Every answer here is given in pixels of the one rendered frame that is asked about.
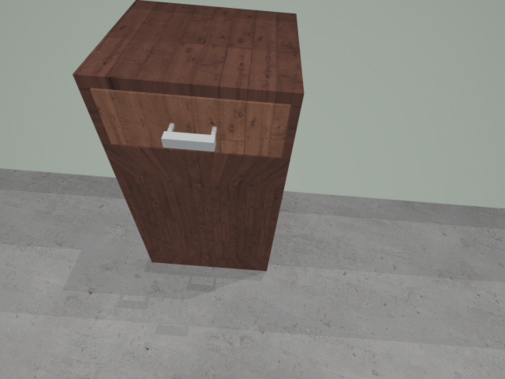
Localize handle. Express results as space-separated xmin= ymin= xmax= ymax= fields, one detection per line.
xmin=161 ymin=123 xmax=217 ymax=152

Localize cabinet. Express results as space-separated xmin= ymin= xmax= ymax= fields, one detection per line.
xmin=73 ymin=0 xmax=304 ymax=271

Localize drawer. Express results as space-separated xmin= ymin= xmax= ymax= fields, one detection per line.
xmin=90 ymin=88 xmax=290 ymax=157

